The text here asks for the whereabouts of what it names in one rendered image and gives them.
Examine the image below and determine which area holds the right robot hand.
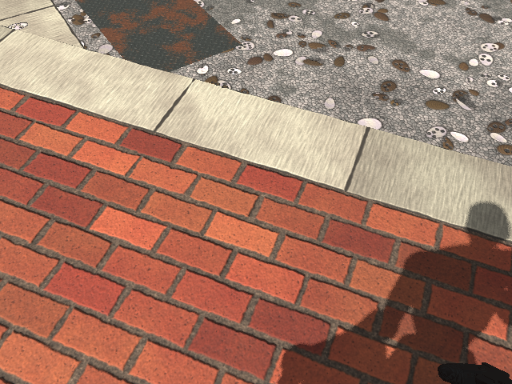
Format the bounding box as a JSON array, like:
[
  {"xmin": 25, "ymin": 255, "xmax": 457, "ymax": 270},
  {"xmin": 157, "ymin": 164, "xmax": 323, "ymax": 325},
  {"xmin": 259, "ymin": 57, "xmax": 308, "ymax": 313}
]
[{"xmin": 438, "ymin": 362, "xmax": 512, "ymax": 384}]

